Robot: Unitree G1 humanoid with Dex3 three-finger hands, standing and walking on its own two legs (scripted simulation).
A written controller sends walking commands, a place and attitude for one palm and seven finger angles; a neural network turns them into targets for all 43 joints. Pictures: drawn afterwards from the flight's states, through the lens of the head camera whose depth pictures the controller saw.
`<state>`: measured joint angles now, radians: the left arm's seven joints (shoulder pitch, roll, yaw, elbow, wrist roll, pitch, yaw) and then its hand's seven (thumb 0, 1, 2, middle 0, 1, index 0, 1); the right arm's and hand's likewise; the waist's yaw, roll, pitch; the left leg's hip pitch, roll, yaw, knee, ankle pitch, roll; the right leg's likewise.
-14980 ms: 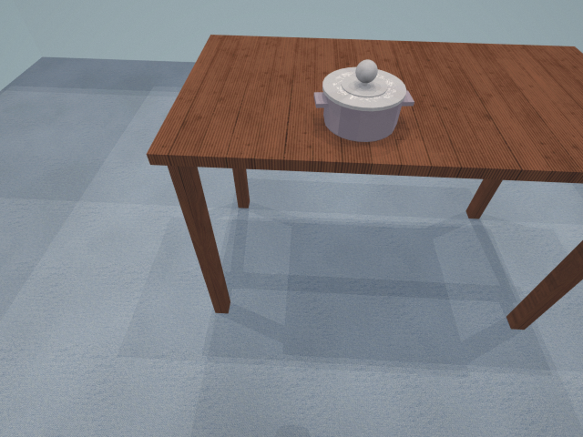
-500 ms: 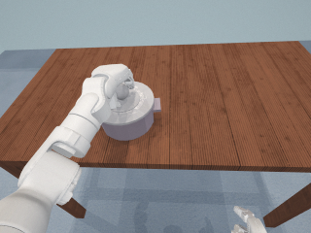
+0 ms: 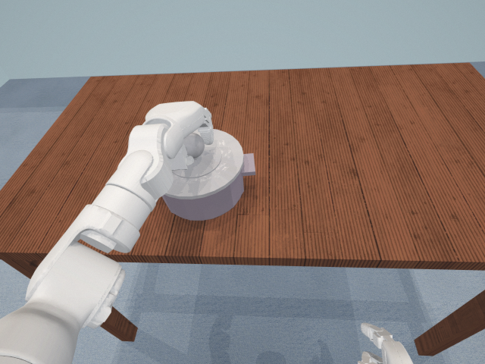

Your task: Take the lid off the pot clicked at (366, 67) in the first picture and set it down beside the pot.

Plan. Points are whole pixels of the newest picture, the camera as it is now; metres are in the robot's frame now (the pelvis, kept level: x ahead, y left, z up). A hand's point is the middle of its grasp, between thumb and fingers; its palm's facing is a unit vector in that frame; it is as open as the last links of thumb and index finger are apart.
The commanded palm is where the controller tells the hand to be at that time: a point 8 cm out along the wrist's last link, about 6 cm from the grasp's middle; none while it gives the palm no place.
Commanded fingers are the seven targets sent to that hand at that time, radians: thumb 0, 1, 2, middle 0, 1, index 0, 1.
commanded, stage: close the fingers and squeeze the knob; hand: left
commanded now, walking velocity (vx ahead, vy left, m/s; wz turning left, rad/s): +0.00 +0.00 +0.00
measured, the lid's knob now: (191, 145) +0.46 +0.10 +0.13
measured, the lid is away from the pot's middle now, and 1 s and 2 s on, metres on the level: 0.00 0.01 0.01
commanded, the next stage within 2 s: lift the lid straight up in 0.72 s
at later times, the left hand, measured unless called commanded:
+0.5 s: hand (181, 150) +0.43 +0.11 +0.15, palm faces -0.28 -0.05 -0.96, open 7.8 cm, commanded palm +0.41 +0.11 +0.21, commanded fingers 0.00 0.47 1.04 -0.84 -0.97 -0.78 -0.93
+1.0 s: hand (181, 148) +0.43 +0.11 +0.15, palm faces -0.30 -0.04 -0.95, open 7.8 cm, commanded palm +0.42 +0.11 +0.22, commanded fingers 0.00 0.57 1.09 -0.93 -1.00 -0.86 -0.97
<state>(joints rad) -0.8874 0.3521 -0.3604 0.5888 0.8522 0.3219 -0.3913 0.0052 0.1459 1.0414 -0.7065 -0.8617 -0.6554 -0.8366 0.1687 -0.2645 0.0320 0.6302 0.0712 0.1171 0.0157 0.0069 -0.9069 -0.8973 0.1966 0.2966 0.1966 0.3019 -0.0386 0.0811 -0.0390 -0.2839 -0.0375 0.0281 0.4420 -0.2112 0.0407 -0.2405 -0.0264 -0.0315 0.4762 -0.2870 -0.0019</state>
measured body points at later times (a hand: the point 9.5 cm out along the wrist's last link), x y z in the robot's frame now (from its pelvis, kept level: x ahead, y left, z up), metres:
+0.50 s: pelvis +0.00 +0.00 +0.00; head +0.00 -0.03 +0.45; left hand +0.44 +0.11 +0.20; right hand +0.14 -0.24 -0.12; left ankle +0.01 +0.10 -0.74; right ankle -0.03 -0.12 -0.74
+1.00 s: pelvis +0.00 +0.00 +0.00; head +0.01 -0.03 +0.45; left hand +0.44 +0.11 +0.20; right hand +0.13 -0.24 -0.12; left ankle +0.01 +0.10 -0.74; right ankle -0.03 -0.12 -0.74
